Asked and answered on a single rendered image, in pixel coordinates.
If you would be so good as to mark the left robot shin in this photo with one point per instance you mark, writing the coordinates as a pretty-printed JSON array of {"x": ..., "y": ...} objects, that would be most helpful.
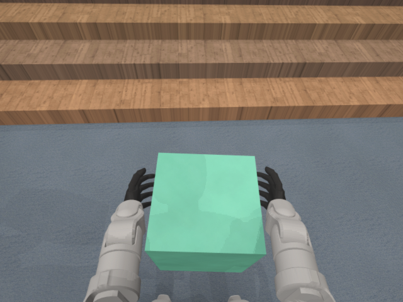
[{"x": 164, "y": 296}]

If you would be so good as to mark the robot left hand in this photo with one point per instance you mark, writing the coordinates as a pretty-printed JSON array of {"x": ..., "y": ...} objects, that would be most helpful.
[{"x": 135, "y": 188}]

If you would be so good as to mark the robot right hand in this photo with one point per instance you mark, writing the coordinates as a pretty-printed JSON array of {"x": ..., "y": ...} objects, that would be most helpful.
[{"x": 274, "y": 188}]

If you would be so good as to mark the carton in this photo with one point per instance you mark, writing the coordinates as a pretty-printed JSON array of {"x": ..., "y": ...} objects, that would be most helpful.
[{"x": 205, "y": 213}]

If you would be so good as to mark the left robot forearm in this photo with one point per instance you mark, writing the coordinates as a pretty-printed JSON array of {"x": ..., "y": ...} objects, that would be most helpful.
[{"x": 117, "y": 275}]

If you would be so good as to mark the right robot forearm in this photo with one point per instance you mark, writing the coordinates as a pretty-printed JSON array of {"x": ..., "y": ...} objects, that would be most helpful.
[{"x": 297, "y": 274}]

